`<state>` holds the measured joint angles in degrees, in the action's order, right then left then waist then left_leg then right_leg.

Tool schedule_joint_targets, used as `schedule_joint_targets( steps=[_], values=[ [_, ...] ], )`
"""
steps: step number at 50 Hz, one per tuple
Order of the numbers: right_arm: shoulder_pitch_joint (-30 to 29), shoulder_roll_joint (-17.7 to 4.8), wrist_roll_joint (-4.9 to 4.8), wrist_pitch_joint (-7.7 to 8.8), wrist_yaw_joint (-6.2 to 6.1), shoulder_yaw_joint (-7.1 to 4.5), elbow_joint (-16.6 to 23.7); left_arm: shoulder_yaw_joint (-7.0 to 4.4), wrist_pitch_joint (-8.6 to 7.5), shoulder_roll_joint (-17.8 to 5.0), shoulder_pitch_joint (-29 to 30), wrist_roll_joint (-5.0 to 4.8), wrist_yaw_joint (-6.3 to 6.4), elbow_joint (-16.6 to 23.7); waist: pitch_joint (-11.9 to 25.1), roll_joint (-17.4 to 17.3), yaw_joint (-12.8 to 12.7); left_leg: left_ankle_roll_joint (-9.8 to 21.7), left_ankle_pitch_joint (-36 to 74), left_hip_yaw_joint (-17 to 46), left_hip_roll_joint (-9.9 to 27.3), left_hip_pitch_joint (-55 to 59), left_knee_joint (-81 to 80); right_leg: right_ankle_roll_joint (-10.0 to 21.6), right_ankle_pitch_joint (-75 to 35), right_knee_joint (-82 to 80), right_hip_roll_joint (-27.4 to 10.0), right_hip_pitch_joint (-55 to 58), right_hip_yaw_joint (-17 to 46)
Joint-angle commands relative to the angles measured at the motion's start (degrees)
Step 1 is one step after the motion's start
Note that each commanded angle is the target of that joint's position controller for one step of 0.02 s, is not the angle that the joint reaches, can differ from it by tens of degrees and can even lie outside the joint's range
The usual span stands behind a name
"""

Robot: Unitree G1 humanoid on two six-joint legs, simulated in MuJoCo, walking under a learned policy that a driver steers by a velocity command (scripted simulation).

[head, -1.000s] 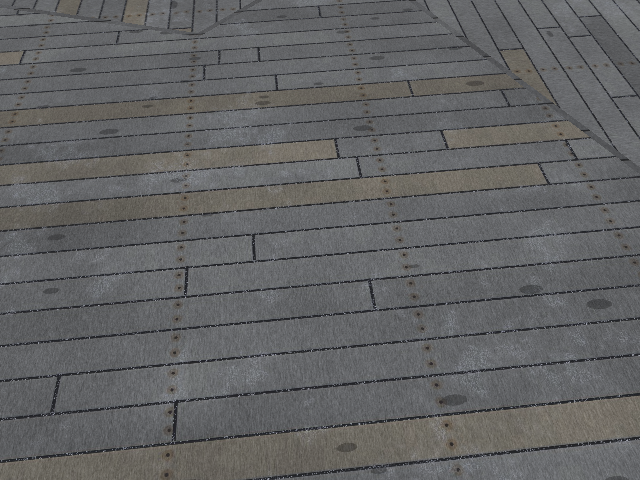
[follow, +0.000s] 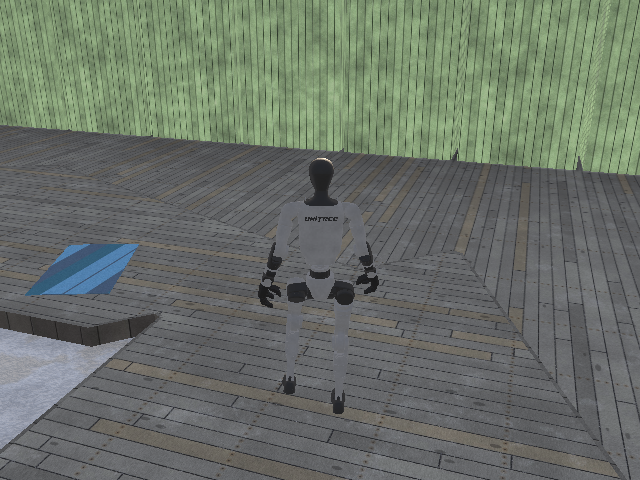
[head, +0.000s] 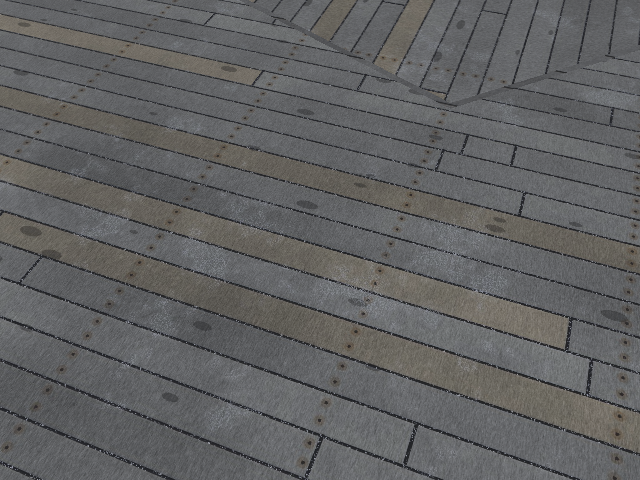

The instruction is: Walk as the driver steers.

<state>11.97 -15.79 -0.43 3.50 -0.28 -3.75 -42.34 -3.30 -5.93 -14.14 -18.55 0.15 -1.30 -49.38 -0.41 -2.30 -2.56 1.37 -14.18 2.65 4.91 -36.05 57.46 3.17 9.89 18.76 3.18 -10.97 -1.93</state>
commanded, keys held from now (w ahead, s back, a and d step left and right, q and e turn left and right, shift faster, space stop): w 0.16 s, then w+e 0.76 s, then w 0.08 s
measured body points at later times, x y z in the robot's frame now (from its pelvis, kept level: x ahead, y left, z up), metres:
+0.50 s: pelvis +0.27 +0.06 +0.00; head +0.29 +0.07 +0.45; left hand +0.42 +0.33 -0.12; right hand +0.32 -0.22 -0.11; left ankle +0.27 +0.16 -0.75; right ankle +0.32 -0.11 -0.66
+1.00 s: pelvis +0.53 -0.06 +0.00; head +0.56 -0.08 +0.44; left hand +0.73 +0.16 -0.11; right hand +0.58 -0.37 -0.10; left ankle +0.64 +0.10 -0.66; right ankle +0.52 -0.12 -0.75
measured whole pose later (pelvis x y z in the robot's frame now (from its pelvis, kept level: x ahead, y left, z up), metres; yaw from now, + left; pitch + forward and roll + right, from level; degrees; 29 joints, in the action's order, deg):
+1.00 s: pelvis +0.53 -0.06 +0.00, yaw -24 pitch +2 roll +0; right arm 7.6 -17.2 0.4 5.8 -0.2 -3.6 -42.4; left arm -4.0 -2.8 -15.6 -16.7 -0.3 -1.2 -41.1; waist -2.4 -1.3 -1.5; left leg -1.7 -16.4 3.4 6.4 -35.1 61.2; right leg 5.9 9.7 22.7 5.9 -14.8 2.0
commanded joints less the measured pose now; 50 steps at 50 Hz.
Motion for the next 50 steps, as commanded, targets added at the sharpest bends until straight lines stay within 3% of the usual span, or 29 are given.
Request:
schedule_joint_targets(
  steps=[1,4,7,9,11,12,13,14,15,16,18,20,23,26,30,34,36,37,38,39,40,41,42,43,44,45,47,50],
  values=[
    [-2.8,-1.8,0.27,0.89,0.16,0.00,4.2,-2.04,-0.71,-9.6,3.1,-0.59,0.64,3.9,0.5,6.1,1.1,-1.0,8.9,0.1,1.9,-2.2,-10.1,9.7,-11.5,-10.6,-14.7,1.9,10.8],
    [-8.3,-1.2,-0.17,1.27,0.79,0.43,5.4,-2.12,-0.09,-10.4,0.0,-1.23,0.84,2.7,-0.4,6.2,-1.1,-1.4,16.2,-1.8,-0.1,1.3,-19.9,8.3,-11.7,-10.2,-13.4,2.4,7.2],
    [-12.8,-1.8,-0.71,1.54,1.56,0.44,7.0,-2.11,0.68,-10.8,-3.3,-1.56,0.82,1.2,-1.7,6.6,-2.6,-0.8,16.1,-2.3,-1.2,1.5,-24.6,7.9,-11.0,-8.6,-15.4,6.4,7.9],
    [-14.5,-2.6,-0.77,1.92,2.11,0.25,8.1,-2.20,1.33,-11.2,-4.2,-1.76,0.93,0.5,-2.4,7.1,-2.4,0.4,12.5,-2.1,-1.9,2.1,-27.0,7.2,-12.8,-6.4,-17.0,9.2,9.3],
    [-10.8,-4.5,-0.65,2.46,2.28,-0.61,7.5,-2.43,2.03,-12.3,-3.2,-1.86,1.22,0.3,-0.7,7.8,1.0,1.9,9.5,-2.9,-3.6,9.2,-30.1,6.0,-20.1,-1.5,-17.2,10.0,10.1],
    [-4.2,-6.5,-0.32,2.61,1.97,-1.75,5.7,-2.20,2.18,-12.0,-2.4,-1.92,1.35,0.5,3.2,7.2,4.7,3.2,10.1,-3.9,-4.8,19.3,-32.0,4.7,-27.0,5.5,-14.9,8.2,8.4],
    [5.6,-9.9,0.50,2.67,1.35,-3.11,3.5,-1.28,1.97,-9.7,-1.5,-1.21,1.37,1.5,10.5,5.5,9.1,5.8,12.2,0.4,0.1,35.4,-29.4,2.5,-23.2,18.2,-11.9,0.3,6.1],
    [13.5,-15.9,1.78,2.16,0.63,-4.52,2.7,0.54,1.02,-3.8,-5.4,-0.23,1.25,3.4,20.0,-6.9,9.6,12.4,11.1,20.8,15.7,58.3,-28.9,-1.6,0.2,40.5,-4.2,-20.9,1.5],
    [15.2,-13.3,1.15,1.65,0.76,-3.79,1.8,0.64,0.02,-4.7,-7.1,-1.43,1.09,2.9,25.3,-13.7,9.6,16.7,2.9,37.0,20.8,60.5,-36.4,-2.2,24.3,51.4,-1.8,-30.2,7.5],
    [12.1,-9.6,0.64,1.51,0.72,-2.61,1.9,-0.95,-0.12,-9.8,-3.2,-2.86,1.02,3.4,15.9,-7.8,9.7,14.2,-1.8,30.0,18.4,53.4,-38.1,-2.0,21.3,55.9,-5.1,-35.0,9.1],
    [4.3,-5.5,0.47,1.67,0.90,-1.17,2.1,-1.19,0.65,-9.2,2.1,-2.20,1.19,4.6,5.5,-3.4,6.4,10.9,-0.7,16.9,13.6,37.7,-42.4,-2.0,12.2,52.2,-9.3,-33.5,6.9],
    [-0.2,-3.8,1.02,2.54,1.22,-0.86,1.8,-1.44,2.46,-7.4,0.3,-1.82,1.34,4.2,1.7,-5.3,2.8,9.6,3.5,9.2,10.8,28.1,-47.1,-2.6,7.1,48.8,-11.4,-27.5,7.5],
    [-0.9,-4.9,1.49,3.58,0.93,-1.55,0.3,-1.37,3.84,-5.4,1.0,-1.72,1.46,5.1,0.1,-2.5,1.3,10.1,12.4,1.7,10.6,25.3,-49.9,-3.6,1.5,46.4,-11.6,-28.2,8.1],
    [0.3,-6.0,1.54,3.50,0.15,-1.96,-1.3,-1.27,3.71,-4.7,4.5,-1.38,0.94,6.6,-0.9,-1.0,1.9,9.3,17.0,-4.7,9.7,27.5,-50.1,-3.9,-7.3,38.0,-11.2,-30.3,8.1],
    [3.0,-8.2,0.90,2.80,-0.52,-2.52,-2.6,-0.32,3.35,-3.1,13.0,-1.13,-0.68,9.6,-3.4,0.3,5.2,8.0,17.2,-10.4,9.6,30.1,-50.3,-2.7,-14.4,25.1,-10.1,-28.4,3.3],
    [6.0,-10.0,-0.30,1.07,-0.67,-3.26,-4.3,-0.27,3.44,-3.9,18.0,-1.27,-2.01,13.2,-5.0,0.1,6.6,6.9,22.4,-12.3,12.3,39.2,-46.5,-0.3,-8.0,19.3,-9.0,-30.7,0.6],
    [5.3,-11.5,-0.71,0.19,-0.92,-3.67,-4.2,-0.98,3.59,-5.3,17.0,-1.24,-2.43,14.2,-3.0,-1.5,4.8,5.6,38.4,-14.0,12.5,41.6,-40.6,1.7,-2.0,18.4,-6.1,-26.1,-2.5],
    [4.8,-12.4,-0.89,-0.29,-1.13,-3.88,-4.0,-1.71,3.76,-6.6,14.0,-1.29,-2.41,14.0,-0.5,-2.8,2.8,4.9,48.7,-14.8,12.2,42.1,-35.0,2.9,1.1,18.6,-3.7,-21.2,-4.4],
    [4.0,-12.8,-1.05,-0.82,-1.29,-3.89,-3.8,-3.03,3.82,-8.8,7.0,-1.50,-2.21,12.5,3.3,-2.7,-1.3,3.7,54.5,-16.1,10.9,40.6,-25.3,4.6,1.2,16.5,-0.9,-11.9,-5.7],
    [4.1,-11.8,-0.94,-0.80,-1.49,-3.35,-3.5,-5.11,4.06,-12.6,-2.4,-1.57,-1.33,10.1,8.3,-1.0,-6.0,1.4,48.8,-17.1,8.4,32.7,-11.5,6.9,-2.6,13.2,0.5,3.8,-3.7],
    [6.6,-5.7,1.33,-0.04,-1.35,-1.53,-1.5,-6.67,4.58,-18.9,-6.8,-1.69,-0.01,9.1,12.6,11.3,-4.3,-1.8,11.9,-16.9,2.9,12.3,8.9,12.5,-3.6,12.0,-12.4,21.6,18.2],
    [8.0,-3.0,0.91,2.36,-0.58,0.03,1.0,-6.24,3.58,-20.7,-4.9,-1.41,-0.48,11.5,21.9,16.6,-1.0,-3.7,-21.0,-3.4,-7.9,-4.1,23.4,23.2,5.3,1.5,-23.0,33.4,50.3],
    [0.8,-8.2,-1.43,4.06,0.27,-1.19,2.2,-4.77,2.97,-15.4,-5.3,-1.12,-0.89,11.4,19.4,8.7,-4.7,-2.4,-17.2,3.2,-4.5,-10.7,24.8,19.6,6.3,-1.7,-21.9,32.9,45.9],
    [-1.8,-8.0,-2.14,4.90,0.55,-0.98,3.1,-4.12,2.47,-13.1,-3.4,-1.17,-0.81,11.1,12.1,7.6,-3.7,-1.0,-12.5,2.3,-2.2,-12.4,21.3,17.3,3.3,-1.4,-19.8,25.7,37.0],
    [-1.8,-7.4,-0.88,5.13,0.07,-0.90,2.4,-3.57,2.32,-11.4,0.7,-1.29,-0.68,11.7,7.7,2.7,-0.7,-0.8,-8.5,2.2,0.4,-9.2,16.0,15.0,-1.4,-1.3,-17.0,16.6,30.5],
    [-1.4,-8.3,0.36,4.69,-0.26,-1.49,1.9,-2.91,2.29,-9.4,4.0,-0.89,-0.46,12.7,5.3,3.3,1.4,-1.1,-6.2,2.2,1.8,-5.0,11.5,14.0,-7.4,-2.1,-15.2,9.5,26.0],
    [0.8,-7.8,0.76,3.14,-0.03,-1.71,1.5,-2.58,2.16,-8.7,6.2,-0.19,0.01,13.9,4.6,4.5,3.8,-2.2,-3.7,1.8,2.6,-0.1,7.7,14.2,-12.9,-4.5,-13.7,2.7,22.7],
    [-1.4,-5.2,1.24,1.92,-0.06,-0.84,2.1,-2.73,1.70,-9.8,4.3,-0.43,0.97,12.8,2.9,4.4,3.4,-4.4,3.0,-0.1,2.3,0.0,-0.8,13.7,-18.9,-6.2,-12.2,-1.4,16.4]
  ],
)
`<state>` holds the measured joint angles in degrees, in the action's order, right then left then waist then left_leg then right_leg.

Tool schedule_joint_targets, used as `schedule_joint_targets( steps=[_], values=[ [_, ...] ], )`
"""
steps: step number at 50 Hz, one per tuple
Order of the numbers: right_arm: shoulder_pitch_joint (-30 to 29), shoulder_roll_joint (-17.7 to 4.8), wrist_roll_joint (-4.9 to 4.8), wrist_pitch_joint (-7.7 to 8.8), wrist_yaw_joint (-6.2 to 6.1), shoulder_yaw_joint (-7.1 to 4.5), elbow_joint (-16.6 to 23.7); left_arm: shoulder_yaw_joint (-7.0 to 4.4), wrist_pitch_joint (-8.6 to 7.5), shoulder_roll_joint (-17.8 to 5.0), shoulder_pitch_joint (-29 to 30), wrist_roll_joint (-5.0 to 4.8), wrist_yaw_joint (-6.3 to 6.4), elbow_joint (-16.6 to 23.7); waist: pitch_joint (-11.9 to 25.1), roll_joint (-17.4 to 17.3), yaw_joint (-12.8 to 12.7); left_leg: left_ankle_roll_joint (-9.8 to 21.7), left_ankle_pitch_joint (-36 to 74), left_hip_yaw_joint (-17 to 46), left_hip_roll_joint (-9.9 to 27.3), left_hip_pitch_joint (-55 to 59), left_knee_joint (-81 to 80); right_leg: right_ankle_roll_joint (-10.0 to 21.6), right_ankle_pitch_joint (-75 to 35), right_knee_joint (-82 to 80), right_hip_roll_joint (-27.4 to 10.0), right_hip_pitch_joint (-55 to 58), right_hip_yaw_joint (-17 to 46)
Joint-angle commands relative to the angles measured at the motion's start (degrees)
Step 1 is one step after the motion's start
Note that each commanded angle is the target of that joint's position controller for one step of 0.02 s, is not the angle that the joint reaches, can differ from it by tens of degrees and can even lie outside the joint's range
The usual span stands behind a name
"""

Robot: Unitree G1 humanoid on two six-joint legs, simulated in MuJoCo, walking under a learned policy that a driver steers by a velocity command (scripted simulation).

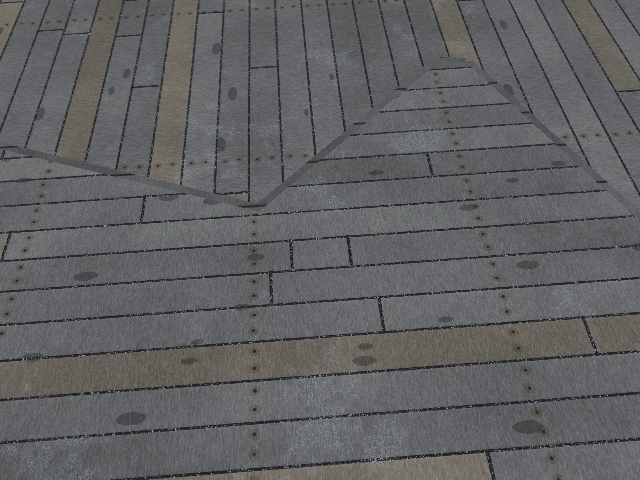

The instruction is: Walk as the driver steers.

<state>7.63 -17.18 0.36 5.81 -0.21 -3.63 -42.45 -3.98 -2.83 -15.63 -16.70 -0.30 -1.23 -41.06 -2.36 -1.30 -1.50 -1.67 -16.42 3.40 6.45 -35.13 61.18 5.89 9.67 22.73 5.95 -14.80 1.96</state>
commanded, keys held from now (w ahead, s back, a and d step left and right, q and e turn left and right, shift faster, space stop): w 1.00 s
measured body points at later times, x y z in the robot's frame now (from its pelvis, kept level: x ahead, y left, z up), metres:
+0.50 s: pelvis +0.29 +0.07 +0.00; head +0.31 +0.08 +0.45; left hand +0.43 +0.33 -0.11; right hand +0.34 -0.21 -0.11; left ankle +0.31 +0.15 -0.74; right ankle +0.28 -0.08 -0.66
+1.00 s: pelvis +0.56 -0.01 +0.00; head +0.59 -0.02 +0.45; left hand +0.69 +0.25 -0.11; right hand +0.63 -0.29 -0.13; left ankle +0.53 +0.14 -0.66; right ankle +0.59 -0.10 -0.74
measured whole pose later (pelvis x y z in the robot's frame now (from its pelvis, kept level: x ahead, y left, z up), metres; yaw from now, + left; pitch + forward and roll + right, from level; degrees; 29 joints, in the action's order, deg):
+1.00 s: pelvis +0.56 -0.01 +0.00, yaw -4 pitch +2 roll -1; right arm 14.7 -17.6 -0.9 4.2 0.5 -2.6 -47.4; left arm -3.0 -4.5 -15.1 -14.2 0.2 -1.7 -42.3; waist -1.2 -2.0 -0.2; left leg 1.1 -19.2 1.6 4.2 -28.4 64.8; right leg 3.9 9.0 23.6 2.9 -16.4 -2.8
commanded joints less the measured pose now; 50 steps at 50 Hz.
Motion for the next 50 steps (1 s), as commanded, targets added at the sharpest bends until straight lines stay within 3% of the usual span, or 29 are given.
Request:
schedule_joint_targets(
  steps=[1,4,7,9,12,13,14,15,16,17,18,19,20,22,25,31,34,37,39,40,41,42,43,44,45,46,47,48,50],
  values=[
    [1.0,-3.1,0.48,-0.40,-0.04,-0.59,2.6,-2.02,-1.38,-8.4,1.7,-0.09,1.19,3.9,4.2,3.8,1.6,-1.7,9.4,-1.1,0.6,-0.8,-9.0,10.0,-18.5,-10.4,-14.0,2.1,10.8],
    [-4.9,-2.0,-0.03,0.00,0.65,0.18,3.6,-1.95,-1.25,-8.7,-0.5,-0.34,1.49,2.6,3.0,5.2,-1.3,-1.5,21.2,-2.0,-1.5,2.6,-21.9,7.3,-12.6,-10.4,-12.1,1.6,7.4],
    [-9.0,-2.9,-0.88,0.47,1.46,0.17,4.8,-2.01,-1.24,-9.3,-3.3,-0.59,1.28,1.0,1.1,5.8,-3.3,-0.5,23.8,-1.9,-2.7,2.9,-27.7,7.1,-7.2,-9.8,-14.5,4.6,9.7],
    [-10.5,-3.8,-0.88,0.86,2.00,-0.07,5.7,-2.08,-0.97,-9.4,-4.5,-0.71,1.30,0.1,0.3,5.9,-3.6,1.0,20.5,-1.5,-3.1,0.9,-30.3,6.7,-8.0,-7.5,-16.6,9.2,11.6],
    [-7.6,-5.1,-0.82,1.35,2.46,-0.61,5.5,-2.36,-0.26,-9.9,-4.5,-0.58,1.61,-0.6,0.6,7.6,-1.5,3.7,13.7,-2.4,-4.2,3.8,-32.6,5.1,-15.2,-3.6,-18.6,13.8,13.4],
    [-3.4,-6.0,-0.69,1.50,2.33,-1.21,4.5,-2.29,-0.02,-9.9,-3.3,-0.63,1.68,-0.4,2.6,7.6,1.1,5.0,13.2,-4.0,-5.7,9.8,-34.5,4.0,-23.5,0.9,-17.1,13.9,12.0],
    [3.9,-8.2,-0.26,1.64,2.03,-2.28,2.5,-1.70,0.09,-8.5,-2.9,-0.36,1.70,-0.1,8.1,6.3,4.5,7.0,15.3,-3.7,-5.1,21.2,-33.9,2.4,-28.7,10.2,-13.7,11.5,9.3],
    [13.4,-11.9,0.51,1.67,1.73,-3.07,1.4,-0.47,0.04,-5.7,-4.1,0.81,1.83,1.2,17.2,-0.3,7.5,11.4,17.0,7.8,5.0,38.2,-31.7,0.0,-15.8,27.2,-9.3,1.2,6.3],
    [17.7,-15.0,0.15,1.10,2.17,-4.03,-0.8,0.74,-1.05,-1.2,-12.2,-0.50,1.60,1.4,23.2,-17.7,4.5,20.6,2.8,34.6,15.9,55.8,-38.7,-4.2,19.7,46.6,-0.2,-20.5,3.2],
    [18.1,-9.6,-1.41,0.91,2.31,-2.65,-0.8,-0.03,-1.60,-6.5,-8.5,-1.26,1.47,0.8,20.0,-11.4,7.1,18.9,-11.6,39.8,15.3,54.9,-43.9,-4.0,23.0,52.1,-2.8,-28.4,8.1],
    [14.0,-7.1,-1.25,0.63,1.96,-1.80,-0.1,-0.75,-1.86,-9.1,-1.6,-1.77,1.30,2.6,11.7,-6.4,7.6,16.2,-12.0,31.5,13.5,47.7,-44.9,-3.6,17.7,52.5,-5.8,-31.4,6.5],
    [10.3,-6.4,-0.43,0.23,1.80,-1.31,0.6,-0.53,-1.96,-8.5,2.0,-1.17,1.40,3.5,7.4,-2.1,6.2,15.0,-6.1,25.2,11.3,39.8,-45.7,-3.5,13.1,50.2,-8.5,-29.8,4.2],
    [8.0,-5.4,0.06,0.10,1.82,-0.89,0.8,-0.66,-2.01,-7.9,3.3,-0.31,1.38,3.9,4.4,-1.5,4.7,15.0,-0.7,21.2,9.3,33.8,-47.2,-3.7,10.0,46.5,-10.2,-28.1,3.8],
    [6.6,-4.1,0.34,0.41,1.78,-0.34,0.7,-0.69,-1.49,-6.3,0.8,-0.33,1.25,3.3,4.1,-4.1,2.1,14.6,6.5,15.7,6.5,28.5,-49.6,-4.2,7.1,42.3,-12.0,-22.8,3.4],
    [7.5,-6.0,-0.40,0.74,1.39,-0.80,-0.4,-0.22,-0.85,-4.5,2.0,0.03,1.44,3.8,3.0,-3.2,1.5,15.9,14.7,10.4,6.2,26.4,-52.1,-5.9,4.0,36.2,-12.9,-23.9,1.9],
    [11.6,-7.8,-1.18,-0.35,0.59,-1.13,-2.8,0.74,-1.67,-2.3,12.4,-0.14,0.71,5.9,0.8,-2.1,5.1,13.2,19.6,1.9,3.3,27.9,-52.9,-6.9,-13.2,16.1,-11.5,-22.2,-0.6],
    [14.8,-8.3,-1.44,-1.09,0.56,-1.20,-4.5,0.84,-2.14,-2.3,17.3,-0.66,-0.18,7.4,-0.5,-2.2,7.0,13.0,18.9,2.1,4.9,31.4,-51.5,-6.4,-14.5,10.9,-10.2,-21.8,-1.4],
    [15.9,-8.9,-1.61,-2.15,0.27,-1.49,-5.6,0.64,-2.62,-3.1,19.6,-0.81,-1.21,8.8,-1.3,-2.9,6.6,12.2,22.4,3.3,7.5,36.9,-48.4,-4.5,-9.4,7.5,-9.3,-22.4,-1.4],
    [14.7,-10.0,-1.69,-2.68,-0.07,-1.86,-5.7,-0.03,-2.83,-4.7,16.4,-0.60,-1.44,8.3,0.8,-4.0,4.0,11.0,32.3,2.9,7.9,38.9,-43.9,-2.7,-5.5,5.8,-7.6,-16.7,-2.5],
    [13.4,-10.2,-1.82,-2.93,-0.23,-1.88,-5.6,-0.90,-2.87,-6.1,10.8,-0.31,-1.22,6.7,4.2,-4.0,0.5,9.9,41.4,1.1,6.3,38.1,-37.6,-1.3,-6.1,3.9,-5.9,-8.3,-4.3],
    [13.2,-8.8,-1.46,-3.00,-0.38,-1.27,-5.2,-2.26,-2.77,-9.0,1.8,0.00,-0.68,4.1,10.5,-2.9,-3.4,8.2,42.3,-1.2,3.5,33.2,-26.9,0.8,-8.3,4.8,-6.9,5.7,-3.4],
    [13.6,-5.2,0.41,-2.69,-0.51,0.19,-3.5,-3.32,-2.37,-13.6,-8.8,0.58,0.09,2.5,19.7,5.5,-6.6,6.0,22.4,-3.9,-0.6,20.4,-7.7,4.8,-11.4,7.3,-19.2,23.6,10.7],
    [21.0,0.0,-0.55,-1.33,0.14,1.68,-3.1,-3.48,-2.28,-15.8,-8.9,0.52,-0.40,1.6,25.6,20.2,-1.9,3.4,-16.4,-0.5,-10.1,-0.7,8.5,13.6,1.3,-0.3,-29.1,38.5,37.4],
    [16.3,-6.5,-1.74,-0.37,0.62,0.30,-3.7,-2.17,-2.10,-10.1,-8.0,-0.25,-0.33,2.1,21.3,12.6,-4.6,3.8,-16.5,4.3,-6.6,-7.4,13.5,11.5,9.5,-3.6,-27.2,35.8,37.1],
    [10.5,-8.3,-2.59,0.22,0.96,-0.26,-1.9,-1.45,-2.05,-8.5,-4.2,-0.36,-0.10,2.3,13.0,9.4,-4.2,4.2,-11.0,2.5,-4.0,-10.0,13.0,9.3,7.5,-4.9,-25.2,28.1,28.5],
    [7.9,-7.3,-2.12,0.34,0.76,-0.10,-1.5,-1.10,-1.99,-7.8,-0.8,0.02,-0.13,2.6,8.8,4.4,-2.4,3.9,-6.0,1.0,-1.5,-8.0,10.3,8.4,1.7,-6.4,-22.9,20.0,22.9],
    [7.0,-6.9,-1.23,0.09,0.65,-0.33,-1.4,-0.76,-2.05,-6.6,1.7,0.42,-0.33,2.7,5.8,3.7,-0.7,3.4,-3.1,0.7,-0.1,-5.8,7.1,8.1,-3.4,-8.2,-21.0,13.8,18.9],
    [8.5,-6.1,-1.14,-0.46,0.71,-0.37,-1.7,-0.49,-2.31,-5.7,3.0,0.88,-0.38,2.7,5.4,5.1,1.2,3.0,-1.1,1.2,1.1,-2.4,5.5,8.0,-6.0,-9.9,-19.8,10.0,16.3],
    [10.1,-4.1,-1.09,-1.65,0.48,-0.05,-2.3,-0.61,-3.08,-5.8,3.4,0.37,-0.48,1.9,4.8,5.8,2.7,1.9,0.3,0.6,1.6,-0.1,2.5,8.7,-9.1,-12.7,-18.9,6.1,12.7]
  ],
)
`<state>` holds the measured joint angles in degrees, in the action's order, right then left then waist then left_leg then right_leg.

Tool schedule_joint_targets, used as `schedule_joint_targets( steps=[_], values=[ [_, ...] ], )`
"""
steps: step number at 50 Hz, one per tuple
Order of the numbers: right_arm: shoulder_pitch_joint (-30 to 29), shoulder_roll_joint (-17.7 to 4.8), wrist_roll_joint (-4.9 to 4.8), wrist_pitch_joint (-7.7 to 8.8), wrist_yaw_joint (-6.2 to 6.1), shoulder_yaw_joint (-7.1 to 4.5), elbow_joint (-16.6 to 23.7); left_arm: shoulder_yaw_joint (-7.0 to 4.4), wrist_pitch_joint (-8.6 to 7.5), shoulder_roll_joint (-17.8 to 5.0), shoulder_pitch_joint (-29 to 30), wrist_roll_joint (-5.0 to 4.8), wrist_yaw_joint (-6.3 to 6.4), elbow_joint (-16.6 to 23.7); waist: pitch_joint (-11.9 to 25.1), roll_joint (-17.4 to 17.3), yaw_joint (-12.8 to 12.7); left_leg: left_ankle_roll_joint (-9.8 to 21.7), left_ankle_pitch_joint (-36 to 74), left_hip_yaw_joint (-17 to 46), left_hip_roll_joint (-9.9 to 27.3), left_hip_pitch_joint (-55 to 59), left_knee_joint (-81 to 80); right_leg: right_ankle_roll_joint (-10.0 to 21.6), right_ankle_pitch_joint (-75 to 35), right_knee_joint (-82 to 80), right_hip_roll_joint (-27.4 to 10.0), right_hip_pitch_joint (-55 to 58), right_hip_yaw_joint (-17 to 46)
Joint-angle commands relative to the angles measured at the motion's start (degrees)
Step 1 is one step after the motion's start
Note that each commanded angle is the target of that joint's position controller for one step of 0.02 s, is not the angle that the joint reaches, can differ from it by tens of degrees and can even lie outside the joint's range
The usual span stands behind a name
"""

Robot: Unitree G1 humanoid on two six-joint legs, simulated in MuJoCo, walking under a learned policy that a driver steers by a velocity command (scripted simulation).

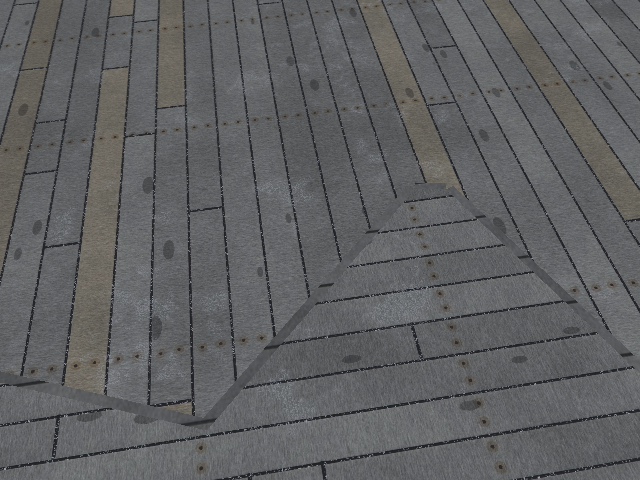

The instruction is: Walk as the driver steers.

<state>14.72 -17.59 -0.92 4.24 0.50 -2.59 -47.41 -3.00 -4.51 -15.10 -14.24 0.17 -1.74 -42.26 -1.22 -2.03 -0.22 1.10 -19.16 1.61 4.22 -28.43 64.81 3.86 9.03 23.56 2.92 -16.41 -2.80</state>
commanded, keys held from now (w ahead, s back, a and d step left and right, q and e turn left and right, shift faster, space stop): w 0.62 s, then w+q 0.28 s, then q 0.10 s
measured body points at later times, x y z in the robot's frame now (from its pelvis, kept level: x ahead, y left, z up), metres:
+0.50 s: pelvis +0.27 +0.07 +0.00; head +0.30 +0.08 +0.45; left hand +0.34 +0.35 -0.13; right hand +0.40 -0.20 -0.11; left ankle +0.33 +0.16 -0.74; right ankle +0.20 -0.08 -0.65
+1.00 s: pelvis +0.54 +0.02 -0.01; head +0.58 +0.01 +0.44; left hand +0.67 +0.30 -0.10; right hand +0.62 -0.26 -0.14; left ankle +0.43 +0.15 -0.65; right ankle +0.62 -0.08 -0.74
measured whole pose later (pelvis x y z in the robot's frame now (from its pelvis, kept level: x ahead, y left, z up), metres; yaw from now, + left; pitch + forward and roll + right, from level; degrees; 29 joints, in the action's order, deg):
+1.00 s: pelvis +0.54 +0.02 -0.01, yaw +9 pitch +2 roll +0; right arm 19.4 -17.2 -1.5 2.5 -0.9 -3.8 -49.5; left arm -2.8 -5.4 -14.4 -6.3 0.7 -0.7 -44.1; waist -2.1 -1.9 1.7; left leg 0.1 -26.9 3.2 0.6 -23.2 65.5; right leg 0.6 9.2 28.3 -1.0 -20.9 -3.4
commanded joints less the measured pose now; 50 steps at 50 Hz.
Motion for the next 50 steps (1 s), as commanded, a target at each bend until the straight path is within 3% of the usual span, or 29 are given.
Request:
schedule_joint_targets(
  steps=[1,4,8,12,15,16,17,18,19,20,21,22,23,24,26,28,33,38,41,42,43,44,45,46,47,49,50],
  values=[
    [2.0,-3.3,0.41,-0.48,-0.38,-0.99,3.0,-1.77,-1.66,-6.9,0.7,-0.24,0.14,2.5,2.7,6.1,1.7,-1.4,4.6,2.1,4.1,-7.6,-3.0,11.0,-9.8,-14.5,-15.8,6.5,15.7],
    [-3.8,-2.5,0.95,-0.54,-0.42,-0.70,4.7,-2.18,-1.52,-8.4,-1.3,-0.25,0.87,0.8,0.5,4.9,0.4,-2.6,13.5,1.8,4.3,-10.7,-12.4,10.4,-11.7,-16.2,-14.8,6.7,11.6],
    [-11.5,-1.1,0.59,0.28,0.42,-0.07,6.4,-2.39,-0.91,-9.8,-4.4,-0.77,1.42,-1.3,-1.1,4.9,-2.5,-2.3,24.2,-0.4,2.0,-7.5,-26.5,8.1,-10.7,-16.4,-12.9,7.7,7.0],
    [-17.1,-1.8,0.02,0.80,1.55,-0.06,8.7,-2.67,0.11,-10.6,-8.2,-1.28,1.61,-4.0,-2.4,5.3,-4.2,-0.9,22.7,-0.4,0.6,-8.3,-32.8,7.5,-10.3,-13.7,-15.9,14.5,7.8],
    [-15.9,-3.4,0.10,1.19,2.24,-0.54,9.0,-3.07,1.03,-11.5,-7.8,-1.48,2.07,-5.1,-1.4,6.5,-2.4,1.4,16.4,-0.9,-0.6,-5.3,-35.5,6.0,-16.6,-9.4,-17.9,19.2,8.6],
    [-12.7,-4.4,0.22,1.31,2.19,-1.08,8.2,-3.15,1.33,-11.9,-6.7,-1.50,2.22,-5.1,0.5,7.0,-0.3,2.4,15.0,-2.4,-2.1,-0.1,-36.5,5.1,-24.3,-5.6,-17.2,19.6,7.8],
    [-5.4,-6.3,0.42,1.32,1.86,-2.26,6.0,-2.84,1.67,-11.2,-6.0,-1.39,2.36,-5.0,4.9,6.3,3.4,3.9,15.5,-4.2,-3.9,10.1,-37.7,3.8,-31.8,2.8,-14.6,18.1,5.5],
    [4.5,-9.8,0.84,1.23,1.29,-3.60,3.6,-1.78,1.69,-8.9,-6.4,-0.56,2.58,-4.2,12.7,3.4,7.1,6.8,18.2,1.0,1.3,26.4,-35.1,1.7,-25.3,16.8,-11.6,9.8,3.0],
    [10.1,-15.9,1.55,0.80,0.93,-5.03,2.6,0.13,0.56,-2.9,-12.8,-0.13,2.12,-2.6,20.8,-10.3,5.4,16.1,10.2,26.8,15.7,48.8,-37.8,-2.9,-0.3,39.7,-2.1,-14.1,0.5],
    [11.4,-11.5,0.52,0.56,1.12,-3.87,2.3,-0.09,-0.75,-4.8,-11.5,-0.62,1.80,-3.6,24.1,-12.6,6.8,18.3,2.3,40.8,18.1,51.6,-46.1,-3.0,24.3,48.1,-0.1,-23.0,8.5],
    [7.4,-8.8,0.27,0.58,1.02,-2.87,2.8,-1.34,-1.49,-9.3,-6.6,-2.22,1.35,-2.3,15.0,-8.2,6.6,15.3,-1.9,33.3,16.4,45.1,-47.2,-2.2,21.7,51.7,-3.7,-28.5,9.4],
    [3.5,-7.2,0.48,0.49,0.89,-2.41,3.6,-1.24,-1.75,-9.2,-2.7,-2.43,1.38,-1.3,9.5,-4.4,5.3,13.4,0.0,26.1,14.2,36.8,-48.3,-1.7,16.4,49.7,-6.8,-28.4,7.6],
    [0.1,-5.6,0.91,0.50,1.02,-1.91,3.9,-1.34,-1.58,-8.7,-0.7,-1.63,1.62,-1.0,5.1,-1.9,3.6,12.6,4.1,20.9,12.0,28.7,-50.3,-1.9,12.3,45.8,-8.7,-26.4,6.6],
    [-1.9,-3.9,1.49,0.79,1.15,-1.37,4.2,-1.65,-0.94,-8.3,-1.3,-1.09,1.82,-1.3,3.3,-2.9,1.6,11.7,8.1,17.2,10.0,23.2,-52.2,-2.0,9.2,42.7,-10.4,-22.7,7.0],
    [-2.8,-4.0,1.41,1.41,1.28,-1.47,3.9,-1.35,0.37,-6.1,-3.7,-0.86,1.96,-2.3,3.0,-3.9,-0.4,12.3,12.8,13.3,8.7,18.2,-55.1,-2.9,6.5,40.2,-11.1,-18.4,6.6],
    [-1.9,-5.3,1.21,1.88,0.95,-1.87,2.9,-1.24,0.97,-5.4,-1.8,-0.52,2.23,-1.6,1.7,-2.6,-0.7,13.0,17.0,10.0,8.4,17.2,-57.0,-4.0,2.6,36.2,-11.4,-20.1,6.3],
    [2.6,-6.8,0.46,1.25,-0.22,-2.20,0.5,-0.63,0.19,-3.7,8.5,-0.16,1.77,1.1,-0.7,-1.0,2.3,11.0,21.0,4.5,6.0,19.1,-57.8,-5.1,-12.0,18.3,-9.9,-21.0,5.1],
    [7.9,-7.9,-0.40,-0.14,-0.83,-2.64,-1.9,-0.32,-1.05,-3.8,17.1,-0.89,0.29,3.6,-2.5,-1.2,5.0,10.6,18.1,6.9,7.5,23.6,-54.2,-5.4,-13.5,7.2,-6.8,-18.4,4.9],
    [7.7,-8.6,-0.52,-0.95,-1.39,-3.20,-2.2,-0.99,-1.91,-6.0,15.7,-0.96,-0.22,3.6,-1.6,-2.9,2.9,9.2,19.7,10.3,9.4,26.6,-49.7,-3.9,-8.5,3.7,-5.8,-13.6,5.7],
    [7.0,-8.8,-0.49,-1.21,-1.46,-3.33,-2.1,-1.42,-2.16,-6.9,12.9,-0.96,-0.11,2.8,-0.2,-3.5,1.0,8.5,22.8,10.5,9.0,26.4,-46.7,-3.1,-6.6,2.6,-5.1,-9.0,4.8],
    [6.6,-7.8,-0.32,-1.33,-1.45,-2.96,-1.9,-2.52,-2.34,-8.9,6.3,-0.75,0.29,0.9,3.7,-2.9,-2.2,7.1,28.1,9.0,6.3,24.8,-39.8,-1.5,-6.0,1.2,-4.5,0.8,3.8],
    [5.9,-4.7,0.46,-1.24,-1.32,-1.84,-0.7,-3.65,-2.51,-12.1,-3.2,0.24,0.82,-0.8,12.0,-0.1,-6.3,5.1,22.8,6.5,2.7,16.9,-25.6,1.7,-7.1,4.5,-10.9,17.0,9.1],
    [12.3,1.0,0.23,-0.31,-1.23,-0.20,1.0,-5.17,-1.75,-17.6,-9.3,0.79,1.20,-2.0,21.2,14.1,-5.2,0.6,1.4,0.1,-6.1,-5.0,-4.0,9.5,1.0,2.3,-25.2,39.3,31.1],
    [11.5,-1.9,-0.54,0.41,-1.17,-0.73,1.2,-3.98,-1.35,-13.6,-8.9,0.60,1.17,-1.5,22.8,18.1,-5.6,-0.1,-15.5,5.4,-6.0,-12.3,5.4,11.7,3.0,-3.9,-28.1,38.6,42.8],
    [7.5,-6.8,-1.43,0.32,-1.28,-2.27,1.9,-2.77,-1.21,-9.9,-4.5,0.45,1.42,-0.8,14.2,12.9,-5.2,-0.3,-12.9,6.3,-3.3,-15.3,9.2,9.4,-2.8,-3.9,-26.5,31.3,33.4],
    [4.3,-6.3,-0.59,-0.89,-1.78,-2.85,2.4,-1.61,-0.87,-6.0,2.7,0.53,1.43,-0.4,6.5,7.6,-1.8,-1.4,-7.4,3.9,0.2,-11.6,6.3,7.3,-22.2,-4.4,-22.1,16.9,18.1],
    [5.2,-5.3,-0.41,-2.03,-1.93,-3.24,2.4,-1.33,-0.93,-4.9,5.1,0.71,1.33,-0.5,4.8,8.8,0.3,-1.8,-5.8,3.7,1.8,-8.1,3.9,6.5,-25.7,-5.6,-20.4,11.3,12.9]
  ],
)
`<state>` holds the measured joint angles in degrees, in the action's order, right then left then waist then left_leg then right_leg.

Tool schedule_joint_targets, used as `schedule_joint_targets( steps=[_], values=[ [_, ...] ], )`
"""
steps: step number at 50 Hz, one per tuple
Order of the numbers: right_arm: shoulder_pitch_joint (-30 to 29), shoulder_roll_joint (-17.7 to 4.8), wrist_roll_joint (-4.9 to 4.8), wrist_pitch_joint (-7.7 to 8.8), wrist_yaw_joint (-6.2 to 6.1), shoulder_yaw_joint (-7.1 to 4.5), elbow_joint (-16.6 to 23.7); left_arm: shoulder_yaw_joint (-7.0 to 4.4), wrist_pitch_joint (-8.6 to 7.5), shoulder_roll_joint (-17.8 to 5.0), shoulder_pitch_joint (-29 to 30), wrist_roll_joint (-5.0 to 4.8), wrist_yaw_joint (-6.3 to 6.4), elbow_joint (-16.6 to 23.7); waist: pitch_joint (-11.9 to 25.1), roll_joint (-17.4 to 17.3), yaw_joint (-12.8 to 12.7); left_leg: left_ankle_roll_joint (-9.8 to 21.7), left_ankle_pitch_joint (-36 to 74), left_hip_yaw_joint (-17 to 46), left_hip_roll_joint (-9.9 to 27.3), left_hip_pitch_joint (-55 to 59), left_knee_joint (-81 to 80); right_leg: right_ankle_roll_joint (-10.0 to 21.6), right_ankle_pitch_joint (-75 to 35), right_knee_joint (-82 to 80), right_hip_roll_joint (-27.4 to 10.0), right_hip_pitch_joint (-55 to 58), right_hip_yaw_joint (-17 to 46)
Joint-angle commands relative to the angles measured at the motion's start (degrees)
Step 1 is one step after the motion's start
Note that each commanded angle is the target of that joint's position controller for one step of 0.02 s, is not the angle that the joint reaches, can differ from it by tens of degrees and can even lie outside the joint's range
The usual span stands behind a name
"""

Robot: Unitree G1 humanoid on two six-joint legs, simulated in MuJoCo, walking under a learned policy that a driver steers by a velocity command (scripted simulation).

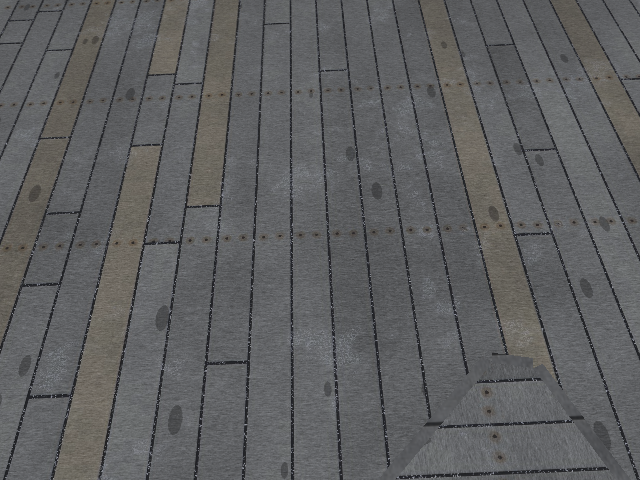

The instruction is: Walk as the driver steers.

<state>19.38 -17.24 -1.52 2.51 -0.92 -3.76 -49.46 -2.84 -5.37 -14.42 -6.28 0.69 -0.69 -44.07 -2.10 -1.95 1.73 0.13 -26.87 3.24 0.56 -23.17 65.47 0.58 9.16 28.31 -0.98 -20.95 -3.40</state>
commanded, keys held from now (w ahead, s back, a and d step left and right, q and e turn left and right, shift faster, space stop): q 0.52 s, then no key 0.48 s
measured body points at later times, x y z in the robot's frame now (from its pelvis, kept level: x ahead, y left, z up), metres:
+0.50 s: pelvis +0.12 +0.04 +0.00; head +0.17 +0.07 +0.45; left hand +0.20 +0.35 -0.12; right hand +0.35 -0.20 -0.08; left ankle +0.17 +0.14 -0.73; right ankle +0.14 -0.12 -0.66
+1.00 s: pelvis +0.16 +0.01 +0.00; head +0.18 +0.01 +0.45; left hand +0.17 +0.30 -0.12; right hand +0.41 -0.18 -0.11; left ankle +0.12 +0.13 -0.74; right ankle +0.21 -0.10 -0.73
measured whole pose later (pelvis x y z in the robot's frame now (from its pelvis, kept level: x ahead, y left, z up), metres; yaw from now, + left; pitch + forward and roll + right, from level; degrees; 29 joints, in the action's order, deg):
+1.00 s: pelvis +0.16 +0.01 +0.00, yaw +24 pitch +0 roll +0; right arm 9.6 -15.9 0.5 -2.4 -1.0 -3.5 -40.9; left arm -1.4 -1.5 -13.8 -8.4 0.7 -0.2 -49.7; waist -1.9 -1.2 -0.5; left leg -1.2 -14.5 4.8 -0.9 -13.8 29.0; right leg -0.4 16.1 30.0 -0.4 -13.5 0.2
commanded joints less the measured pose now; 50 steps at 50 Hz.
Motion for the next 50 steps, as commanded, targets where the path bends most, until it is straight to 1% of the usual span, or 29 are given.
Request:
schedule_joint_targets(
  steps=[1,2,4,9,12,14,15,16,17,18,19,20,21,22,24,28,33,36,37,38,39,40,41,43,45,46,48,49,50],
  values=[
    [1.3,-4.2,0.08,-1.44,-0.49,-1.96,4.6,-1.64,-0.20,-5.8,-1.3,0.45,0.20,1.0,4.8,9.5,-0.5,-1.3,3.3,1.1,5.6,-10.3,2.1,9.9,-27.2,-11.9,-15.6,11.6,10.4],
    [1.1,-3.0,0.07,-2.32,-0.49,-1.78,5.3,-1.96,-0.35,-6.6,-0.3,0.60,0.32,0.8,4.1,9.5,0.1,-1.8,5.0,0.3,5.5,-9.4,0.6,10.7,-28.8,-13.5,-15.5,9.4,8.0],
    [-0.9,-2.0,0.46,-3.24,-0.44,-1.61,7.3,-2.66,-0.29,-8.5,0.7,0.59,0.98,0.1,3.3,8.8,0.5,-2.4,9.6,-0.4,5.6,-9.6,-5.4,11.6,-30.7,-15.2,-15.8,8.2,4.1],
    [-6.9,-2.1,0.89,-3.29,1.69,-1.50,10.6,-3.19,1.46,-10.3,1.3,-0.66,2.39,-0.9,5.2,7.5,-1.4,-1.1,22.8,-3.6,4.5,-4.1,-21.6,9.9,-28.2,-14.1,-14.7,11.6,-3.8],
    [-9.5,-3.7,1.09,-4.02,2.78,-2.23,12.9,-3.70,2.58,-11.9,0.5,-1.90,2.24,-1.8,4.6,7.2,-1.8,0.5,19.1,-4.4,3.7,-3.4,-26.3,8.7,-25.5,-10.1,-16.5,15.2,-3.9],
    [-8.8,-4.7,1.15,-4.40,3.11,-2.84,13.7,-4.01,3.29,-12.5,1.3,-2.78,2.21,-1.9,4.4,7.2,-0.6,2.4,17.2,-5.9,2.3,-1.1,-30.9,6.9,-25.2,-4.8,-16.8,16.4,-4.2],
    [-6.1,-5.6,1.31,-4.32,2.88,-3.47,13.1,-3.94,3.57,-12.0,1.3,-3.03,2.26,-2.0,5.5,6.0,0.9,3.8,20.4,-7.1,0.3,4.0,-35.4,5.1,-26.0,1.2,-15.0,15.4,-5.7],
    [-1.9,-9.3,1.52,-4.10,1.93,-4.95,12.3,-3.60,3.73,-10.3,-2.5,-2.16,1.98,-3.0,8.2,0.1,2.0,6.2,35.0,-4.2,0.1,12.9,-39.7,1.5,-21.1,11.7,-10.9,11.9,-7.7],
    [0.1,-16.7,1.98,-4.10,0.46,-6.55,13.2,-2.56,3.55,-7.4,-3.5,0.65,1.57,-1.1,10.7,-14.9,0.4,13.3,63.6,15.4,13.8,25.4,-38.9,-3.6,9.1,30.8,-3.7,-4.8,-10.1],
    [-1.7,-16.0,2.95,-3.43,0.79,-5.53,15.2,-1.89,3.55,-6.8,-4.0,0.85,1.29,0.1,19.3,-15.9,-0.1,24.3,56.7,31.4,22.4,30.5,-42.0,-5.0,32.5,44.6,2.9,-14.3,1.3],
    [-3.1,-12.6,2.27,-2.64,1.60,-4.61,15.7,-2.58,3.80,-9.6,-1.0,-0.76,1.07,-0.2,18.8,-7.4,1.8,22.6,49.9,27.3,20.0,27.9,-43.7,-4.0,29.9,47.2,0.7,-16.1,7.1],
    [-5.6,-10.8,1.63,-2.01,1.56,-4.06,15.7,-2.56,4.01,-9.4,1.0,-1.57,1.30,0.4,14.3,-4.8,0.6,19.1,43.7,21.9,16.9,23.8,-43.9,-2.9,25.4,45.6,-0.6,-17.3,7.3],
    [-7.8,-9.7,1.04,-2.03,1.27,-3.83,15.7,-2.65,4.28,-9.1,1.2,-0.84,1.99,-0.2,11.4,-0.9,-0.5,16.0,37.3,19.1,14.3,19.8,-44.8,-2.8,21.3,41.6,-1.8,-17.2,7.6],
    [-9.9,-8.9,0.82,-2.37,0.67,-3.48,16.0,-3.02,4.71,-10.0,1.6,-0.25,2.59,-0.1,10.0,-1.9,-1.6,14.5,33.5,17.4,12.7,15.9,-45.8,-2.8,18.4,37.8,-2.4,-15.0,7.8],
    [-11.3,-9.1,1.87,-2.87,-0.06,-3.44,16.9,-2.93,5.19,-9.2,0.5,-0.33,2.63,-0.4,9.8,-4.2,-2.9,14.1,32.1,16.2,10.6,11.5,-47.0,-3.3,15.0,34.0,-0.8,-10.5,7.1],
    [-11.1,-9.4,1.62,-3.17,-0.99,-3.69,17.3,-2.11,5.37,-7.2,0.0,-0.55,2.64,-0.9,11.1,-4.4,-2.2,13.8,27.8,15.5,9.5,10.6,-46.6,-4.7,11.9,23.2,0.1,-6.6,7.2],
    [-11.1,-8.1,2.22,-3.85,-0.55,-2.80,16.5,-1.97,5.39,-7.7,0.5,-0.86,1.86,-0.6,9.1,-6.8,-0.6,12.8,17.5,17.7,9.2,7.5,-46.7,-4.3,11.0,14.9,0.1,-0.8,6.1],
    [-12.0,-6.7,1.69,-4.34,-0.41,-1.82,15.9,-1.76,4.61,-6.8,-2.8,-0.58,0.85,-1.5,7.9,-6.2,-2.7,10.1,15.7,17.8,7.6,5.8,-43.9,-1.8,4.0,0.8,0.7,6.8,4.1],
    [-9.8,-5.6,1.66,-4.30,-0.42,-1.42,15.0,-1.79,4.42,-7.5,-3.5,0.15,0.56,-1.7,7.4,-4.3,-2.7,7.4,13.5,16.2,5.6,3.9,-42.2,-0.3,-0.2,-4.1,-1.1,10.4,5.5],
    [-8.0,-3.4,2.33,-4.04,-0.44,-0.74,14.7,-2.23,4.30,-11.0,-4.5,1.43,0.65,-1.2,7.4,3.8,-1.3,3.7,7.7,11.2,0.6,0.3,-33.9,2.9,-3.6,-8.5,-10.2,13.3,14.9],
    [-8.1,-3.3,2.01,-3.66,-0.31,-0.96,16.3,-2.37,4.39,-12.9,-1.6,1.98,0.78,-1.7,4.3,15.3,1.9,1.1,1.2,3.5,-5.1,-1.2,-30.9,10.0,-4.1,-11.3,-17.0,6.5,23.6],
    [-10.0,-6.2,2.68,-3.35,-0.44,-1.54,15.7,-1.50,3.96,-9.7,2.4,2.19,0.93,0.3,3.4,14.5,0.2,-0.5,0.0,3.6,-2.9,2.4,-25.8,12.3,-2.1,-13.1,-17.9,2.5,24.8],
    [-11.1,-6.9,2.36,-3.28,-0.38,-2.03,15.4,-1.30,3.63,-9.0,3.6,1.63,1.21,0.4,3.1,13.4,0.0,-0.8,2.2,3.2,-2.6,2.9,-24.4,11.1,-1.8,-12.2,-15.7,3.6,22.5],
    [-11.5,-4.8,2.69,-3.70,-0.49,-1.66,14.5,-1.38,3.22,-9.8,3.5,0.04,1.53,-0.2,3.2,12.3,-0.6,-1.9,4.9,2.5,-1.3,3.0,-26.5,9.0,-6.1,-9.9,-13.2,7.4,18.9],
    [-10.2,-2.0,2.24,-3.75,-0.20,-0.83,13.3,-0.87,3.47,-8.7,2.5,-0.50,1.57,-1.2,4.1,10.8,0.0,-2.0,9.6,0.7,-1.0,8.0,-34.4,7.3,-12.9,-6.9,-10.4,8.6,14.9],
    [-10.4,-1.7,2.15,-3.75,-0.13,-0.69,12.8,-0.76,3.61,-8.4,0.7,-0.61,1.36,-1.9,4.6,10.4,-0.4,-1.8,15.9,0.5,-1.0,10.8,-39.2,6.0,-13.2,-5.8,-8.8,9.3,13.4],
    [-10.9,-4.6,2.28,-4.12,-0.30,-1.11,13.1,-0.32,3.14,-7.6,-1.9,0.06,0.75,-2.6,6.3,7.1,-2.1,-0.6,30.0,3.7,2.0,16.2,-39.6,2.9,-8.5,-4.2,-6.5,8.2,11.7],
    [-10.9,-6.9,1.81,-4.37,-0.41,-1.68,12.2,-0.52,2.84,-8.4,-4.7,0.08,0.29,-2.9,6.8,2.7,-4.5,1.1,29.4,3.7,1.9,16.7,-36.3,1.6,-5.3,-5.2,-4.1,7.0,9.6],
    [-9.9,-5.0,1.87,-4.37,-0.08,-1.53,12.0,-0.45,2.91,-8.8,-2.5,-0.02,0.29,-3.3,6.7,3.4,-2.0,1.5,25.4,3.4,1.2,14.5,-36.9,0.7,-2.4,-4.0,-3.3,8.7,7.8]
  ],
)
Velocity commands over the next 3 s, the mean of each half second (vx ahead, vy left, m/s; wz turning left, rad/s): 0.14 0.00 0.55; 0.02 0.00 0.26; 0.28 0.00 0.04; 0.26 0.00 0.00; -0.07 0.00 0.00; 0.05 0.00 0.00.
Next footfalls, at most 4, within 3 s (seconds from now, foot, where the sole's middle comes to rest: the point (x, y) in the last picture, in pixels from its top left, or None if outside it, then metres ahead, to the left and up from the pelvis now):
0.32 left None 0.21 0.15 -0.77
0.74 right None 0.25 -0.09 -0.77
1.70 left None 0.47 0.29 -0.77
2.16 right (299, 436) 0.55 0.08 -0.77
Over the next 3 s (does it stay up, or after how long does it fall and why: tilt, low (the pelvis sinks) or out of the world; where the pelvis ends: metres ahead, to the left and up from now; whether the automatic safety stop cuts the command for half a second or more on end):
stays up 0.44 0.17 0.00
